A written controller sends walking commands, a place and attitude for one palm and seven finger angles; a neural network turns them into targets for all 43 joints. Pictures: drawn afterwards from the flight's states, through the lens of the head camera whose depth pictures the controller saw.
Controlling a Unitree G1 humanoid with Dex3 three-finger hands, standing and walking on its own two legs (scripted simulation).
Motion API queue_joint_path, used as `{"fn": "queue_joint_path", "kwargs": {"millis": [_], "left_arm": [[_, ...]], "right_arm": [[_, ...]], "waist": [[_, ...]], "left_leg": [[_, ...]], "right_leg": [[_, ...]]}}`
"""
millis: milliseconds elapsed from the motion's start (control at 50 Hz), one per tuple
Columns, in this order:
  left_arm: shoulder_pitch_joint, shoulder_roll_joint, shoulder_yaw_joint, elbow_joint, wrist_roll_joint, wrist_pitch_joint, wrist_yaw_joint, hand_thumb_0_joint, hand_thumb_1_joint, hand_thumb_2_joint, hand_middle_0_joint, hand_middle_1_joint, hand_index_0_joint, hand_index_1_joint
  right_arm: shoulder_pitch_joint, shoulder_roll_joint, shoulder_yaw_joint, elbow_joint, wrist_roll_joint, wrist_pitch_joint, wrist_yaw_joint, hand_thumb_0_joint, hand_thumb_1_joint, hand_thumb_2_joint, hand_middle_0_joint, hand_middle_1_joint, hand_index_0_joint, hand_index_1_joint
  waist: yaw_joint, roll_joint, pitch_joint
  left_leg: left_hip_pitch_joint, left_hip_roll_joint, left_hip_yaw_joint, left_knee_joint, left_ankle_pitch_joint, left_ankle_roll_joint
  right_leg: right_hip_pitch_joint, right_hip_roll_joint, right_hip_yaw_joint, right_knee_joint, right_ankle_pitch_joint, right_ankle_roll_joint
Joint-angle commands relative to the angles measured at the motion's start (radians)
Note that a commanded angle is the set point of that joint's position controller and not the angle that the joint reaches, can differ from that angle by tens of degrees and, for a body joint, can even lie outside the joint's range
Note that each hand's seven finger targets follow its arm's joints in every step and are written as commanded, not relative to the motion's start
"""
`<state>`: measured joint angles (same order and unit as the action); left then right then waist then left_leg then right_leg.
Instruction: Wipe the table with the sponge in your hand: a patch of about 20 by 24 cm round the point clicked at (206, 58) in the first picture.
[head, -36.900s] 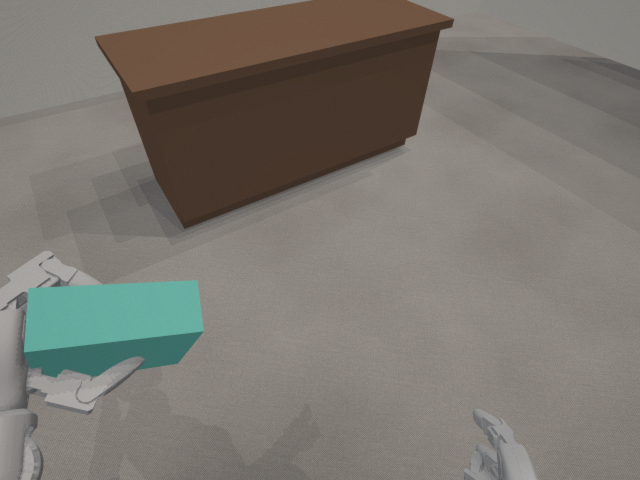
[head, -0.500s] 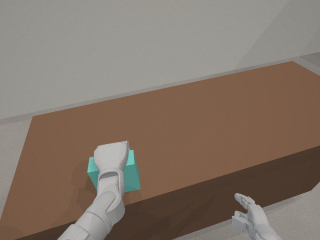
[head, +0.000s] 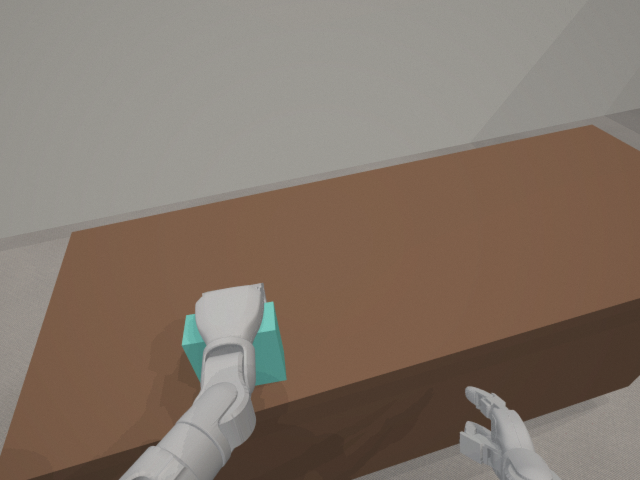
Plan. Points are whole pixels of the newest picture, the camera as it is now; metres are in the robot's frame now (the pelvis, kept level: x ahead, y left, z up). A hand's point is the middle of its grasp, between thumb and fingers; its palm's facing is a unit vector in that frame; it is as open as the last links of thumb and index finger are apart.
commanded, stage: slide across to the third lane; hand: left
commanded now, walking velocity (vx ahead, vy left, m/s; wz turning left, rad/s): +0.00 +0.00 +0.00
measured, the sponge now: (241, 358) +0.29 +0.17 -0.03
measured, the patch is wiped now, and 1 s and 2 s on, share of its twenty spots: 0.85 0.85 1.00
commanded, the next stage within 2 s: wipe forward along the third lane in 0.08 s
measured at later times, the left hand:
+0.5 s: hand (243, 329) +0.32 +0.17 +0.01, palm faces -0.07 -0.03 -1.00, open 9.6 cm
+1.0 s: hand (248, 307) +0.35 +0.17 +0.02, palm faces -0.09 +0.02 -1.00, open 9.8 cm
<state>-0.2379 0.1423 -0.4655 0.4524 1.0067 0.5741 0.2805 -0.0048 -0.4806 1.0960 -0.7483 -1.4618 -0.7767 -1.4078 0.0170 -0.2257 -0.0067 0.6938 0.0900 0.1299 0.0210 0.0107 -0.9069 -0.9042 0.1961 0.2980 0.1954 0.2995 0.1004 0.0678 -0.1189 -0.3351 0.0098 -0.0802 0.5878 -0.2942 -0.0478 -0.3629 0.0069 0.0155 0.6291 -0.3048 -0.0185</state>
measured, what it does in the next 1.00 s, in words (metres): shifts its weight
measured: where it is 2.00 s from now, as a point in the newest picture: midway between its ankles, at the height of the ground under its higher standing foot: outside the picture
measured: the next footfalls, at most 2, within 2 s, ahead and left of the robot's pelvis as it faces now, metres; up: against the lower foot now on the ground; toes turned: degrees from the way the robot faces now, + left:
none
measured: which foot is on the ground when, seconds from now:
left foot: down 0.00-1.00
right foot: down 0.00-1.00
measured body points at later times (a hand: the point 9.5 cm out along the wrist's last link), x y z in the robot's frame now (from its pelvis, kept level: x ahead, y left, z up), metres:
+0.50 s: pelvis -0.01 +0.00 +0.00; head -0.03 -0.04 +0.44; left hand +0.31 +0.17 +0.07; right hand +0.22 -0.21 -0.10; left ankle +0.01 +0.16 -0.73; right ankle +0.01 -0.11 -0.73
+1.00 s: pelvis -0.05 -0.02 -0.02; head -0.04 -0.05 +0.43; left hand +0.35 +0.17 +0.07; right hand +0.08 -0.27 -0.15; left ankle +0.01 +0.15 -0.72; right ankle +0.01 -0.11 -0.73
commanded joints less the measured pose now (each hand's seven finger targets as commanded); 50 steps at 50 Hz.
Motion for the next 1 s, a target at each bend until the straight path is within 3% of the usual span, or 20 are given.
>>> {"fn": "queue_joint_path", "kwargs": {"millis": [0, 80, 140, 280, 360, 380, 420, 480, 520, 580, 620, 660, 680, 700, 740, 780, 820, 880, 960, 980], "left_arm": [[-0.243, -0.088, -0.025, -0.132, -0.029, -0.05, -0.006, 0.0, 0.1, 1.3, -1.2, -1.6, -1.2, -1.6], [-0.248, -0.059, 0.012, -0.123, -0.031, -0.052, -0.006, 0.0, 0.1, 1.3, -1.2, -1.6, -1.2, -1.6], [-0.252, -0.102, -0.034, -0.105, -0.018, -0.052, -0.007, 0.0, 0.1, 1.3, -1.2, -1.6, -1.2, -1.6], [-0.325, -0.04, 0.038, -0.042, -0.01, -0.057, 0.006, 0.0, 0.1, 1.3, -1.2, -1.6, -1.2, -1.6], [-0.396, -0.067, 0.021, 0.042, 0.003, -0.061, 0.02, 0.0, 0.1, 1.3, -1.2, -1.6, -1.2, -1.6], [-0.395, -0.023, 0.071, 0.048, -0.008, -0.064, 0.023, 0.0, 0.1, 1.3, -1.2, -1.6, -1.2, -1.6], [-0.434, -0.035, 0.062, 0.089, -0.001, -0.07, 0.031, 0.0, 0.1, 1.3, -1.2, -1.6, -1.2, -1.6], [-0.469, 0.01, 0.12, 0.144, 0.003, -0.081, 0.043, 0.0, 0.1, 1.3, -1.2, -1.6, -1.2, -1.6], [-0.535, -0.013, 0.098, 0.194, 0.013, -0.089, 0.052, 0.0, 0.1, 1.3, -1.2, -1.6, -1.2, -1.6], [-0.561, 0.08, 0.197, 0.264, 0.014, -0.1, 0.071, 0.0, 0.1, 1.3, -1.2, -1.6, -1.2, -1.6], [-0.619, 0.038, 0.157, 0.309, 0.017, -0.107, 0.078, 0.0, 0.1, 1.3, -1.2, -1.6, -1.2, -1.6], [-0.635, 0.048, 0.172, 0.359, 0.027, -0.112, 0.086, 0.0, 0.1, 1.3, -1.2, -1.6, -1.2, -1.6], [-0.621, 0.112, 0.236, 0.375, 0.03, -0.116, 0.094, 0.0, 0.1, 1.3, -1.2, -1.6, -1.2, -1.6], [-0.634, 0.06, 0.186, 0.375, 0.021, -0.117, 0.094, 0.0, 0.1, 1.3, -1.2, -1.6, -1.2, -1.6], [-0.674, 0.07, 0.19, 0.407, 0.015, -0.118, 0.099, 0.0, 0.1, 1.3, -1.2, -1.6, -1.2, -1.6], [-0.7, 0.174, 0.276, 0.437, 0.01, -0.118, 0.111, 0.0, 0.1, 1.3, -1.2, -1.6, -1.2, -1.6], [-0.732, 0.147, 0.238, 0.453, 0.001, -0.118, 0.112, 0.0, 0.1, 1.3, -1.2, -1.6, -1.2, -1.6], [-0.774, 0.235, 0.296, 0.485, 0.011, -0.12, 0.116, 0.0, 0.1, 1.3, -1.2, -1.6, -1.2, -1.6], [-0.814, 0.236, 0.274, 0.518, 0.009, -0.129, 0.114, 0.0, 0.1, 1.3, -1.2, -1.6, -1.2, -1.6], [-0.818, 0.304, 0.332, 0.53, 0.012, -0.133, 0.117, 0.0, 0.1, 1.3, -1.2, -1.6, -1.2, -1.6]], "right_arm": [[-0.225, -0.09, -0.032, -0.177, -0.002, -0.049, -0.003, 0.0, -0.9, -0.9, 0.2, 0.3, 0.2, 0.3], [-0.225, -0.092, -0.032, -0.172, -0.006, -0.047, -0.006, 0.0, -0.9, -0.9, 0.2, 0.3, 0.2, 0.3], [-0.222, -0.087, -0.031, -0.172, -0.004, -0.044, -0.003, 0.0, -0.9, -0.9, 0.2, 0.3, 0.2, 0.3], [-0.203, -0.098, -0.031, -0.153, -0.008, -0.04, -0.018, 0.0, -0.9, -0.9, 0.2, 0.3, 0.2, 0.3], [-0.183, -0.095, -0.03, -0.137, -0.009, -0.041, -0.028, 0.0, -0.9, -0.9, 0.2, 0.3, 0.2, 0.3], [-0.176, -0.1, -0.031, -0.134, -0.011, -0.044, -0.034, 0.0, -0.9, -0.9, 0.2, 0.3, 0.2, 0.3], [-0.164, -0.097, -0.031, -0.13, -0.01, -0.046, -0.042, 0.0, -0.9, -0.9, 0.2, 0.3, 0.2, 0.3], [-0.149, -0.102, -0.03, -0.119, -0.017, -0.05, -0.053, 0.0, -0.9, -0.9, 0.2, 0.3, 0.2, 0.3], [-0.128, -0.096, -0.029, -0.112, -0.015, -0.056, -0.06, 0.0, -0.9, -0.9, 0.2, 0.3, 0.2, 0.3], [-0.11, -0.104, -0.031, -0.099, -0.025, -0.061, -0.074, 0.0, -0.9, -0.9, 0.2, 0.3, 0.2, 0.3], [-0.089, -0.096, -0.028, -0.095, -0.022, -0.065, -0.081, 0.0, -0.9, -0.9, 0.2, 0.3, 0.2, 0.3], [-0.068, -0.099, -0.03, -0.091, -0.027, -0.07, -0.083, 0.0, -0.9, -0.9, 0.2, 0.3, 0.2, 0.3], [-0.061, -0.105, -0.034, -0.086, -0.033, -0.069, -0.085, 0.0, -0.9, -0.9, 0.2, 0.3, 0.2, 0.3], [-0.052, -0.099, -0.031, -0.095, -0.029, -0.071, -0.086, 0.0, -0.9, -0.9, 0.2, 0.3, 0.2, 0.3], [-0.041, -0.101, -0.031, -0.093, -0.028, -0.075, -0.089, 0.0, -0.9, -0.9, 0.2, 0.3, 0.2, 0.3], [-0.029, -0.112, -0.033, -0.081, -0.033, -0.079, -0.098, 0.0, -0.9, -0.9, 0.2, 0.3, 0.2, 0.3], [-0.012, -0.106, -0.031, -0.083, -0.028, -0.087, -0.1, 0.0, -0.9, -0.9, 0.2, 0.3, 0.2, 0.3], [0.01, -0.119, -0.032, -0.07, -0.031, -0.1, -0.108, 0.0, -0.9, -0.9, 0.2, 0.3, 0.2, 0.3], [0.047, -0.118, -0.03, -0.067, -0.027, -0.118, -0.111, 0.0, -0.9, -0.9, 0.2, 0.3, 0.2, 0.3], [0.058, -0.126, -0.033, -0.061, -0.03, -0.122, -0.112, 0.0, -0.9, -0.9, 0.2, 0.3, 0.2, 0.3]], "waist": [[-0.039, -0.174, -0.138], [-0.032, -0.18, -0.133], [-0.042, -0.172, -0.12], [-0.042, -0.183, -0.123], [-0.065, -0.185, -0.107], [-0.053, -0.197, -0.122], [-0.071, -0.202, -0.118], [-0.066, -0.201, -0.111], [-0.09, -0.197, -0.103], [-0.08, -0.221, -0.118], [-0.108, -0.216, -0.1], [-0.106, -0.206, -0.111], [-0.089, -0.206, -0.142], [-0.104, -0.207, -0.152], [-0.115, -0.22, -0.131], [-0.108, -0.22, -0.143], [-0.128, -0.227, -0.139], [-0.13, -0.216, -0.156], [-0.153, -0.203, -0.164], [-0.143, -0.202, -0.182]], "left_leg": [[0.06, -0.037, 0.08, -0.056, 0.115, 0.073], [0.05, -0.034, 0.075, -0.062, 0.116, 0.069], [0.053, -0.033, 0.077, -0.056, 0.117, 0.068], [0.018, -0.035, 0.074, -0.056, 0.084, 0.063], [0.001, -0.038, 0.084, -0.045, 0.055, 0.062], [-0.012, -0.039, 0.081, -0.049, 0.045, 0.062], [-0.022, -0.042, 0.087, -0.038, 0.025, 0.062], [-0.054, -0.043, 0.085, -0.043, -0.012, 0.057], [-0.071, -0.047, 0.091, -0.034, -0.05, 0.058], [-0.109, -0.047, 0.09, -0.027, -0.075, 0.057], [-0.131, -0.051, 0.099, -0.015, -0.103, 0.057], [-0.148, -0.049, 0.097, -0.01, -0.112, 0.055], [-0.158, -0.046, 0.093, -0.01, -0.107, 0.053], [-0.162, -0.05, 0.102, -0.001, -0.11, 0.058], [-0.184, -0.047, 0.104, 0.003, -0.132, 0.057], [-0.207, -0.046, 0.101, 0.008, -0.139, 0.057], [-0.224, -0.046, 0.107, 0.018, -0.146, 0.061], [-0.249, -0.045, 0.106, 0.027, -0.149, 0.06], [-0.281, -0.043, 0.111, 0.043, -0.159, 0.063], [-0.295, -0.041, 0.107, 0.048, -0.155, 0.061]], "right_leg": [[0.046, 0.022, -0.04, -0.119, 0.141, -0.046], [0.044, 0.026, -0.039, -0.118, 0.146, -0.048], [0.028, 0.023, -0.047, -0.113, 0.139, -0.049], [0.008, 0.027, -0.037, -0.111, 0.118, -0.051], [-0.03, 0.022, -0.043, -0.11, 0.088, -0.044], [-0.02, 0.026, -0.034, -0.116, 0.08, -0.046], [-0.039, 0.02, -0.039, -0.113, 0.054, -0.039], [-0.063, 0.022, -0.026, -0.121, 0.011, -0.039], [-0.096, 0.017, -0.033, -0.116, -0.043, -0.033], [-0.105, 0.017, -0.013, -0.125, -0.084, -0.029], [-0.136, 0.01, -0.012, -0.123, -0.13, -0.02], [-0.154, 0.011, -0.019, -0.109, -0.14, -0.023], [-0.141, 0.016, -0.008, -0.108, -0.138, -0.026], [-0.138, 0.01, -0.012, -0.107, -0.142, -0.017], [-0.161, 0.008, -0.008, -0.115, -0.185, -0.012], [-0.157, 0.01, 0.009, -0.121, -0.211, -0.01], [-0.163, 0.004, 0.011, -0.122, -0.224, 0.0], [-0.167, 0.007, 0.029, -0.126, -0.248, 0.001], [-0.177, 0.004, 0.033, -0.121, -0.267, 0.009], [-0.165, 0.006, 0.043, -0.118, -0.268, 0.007]]}}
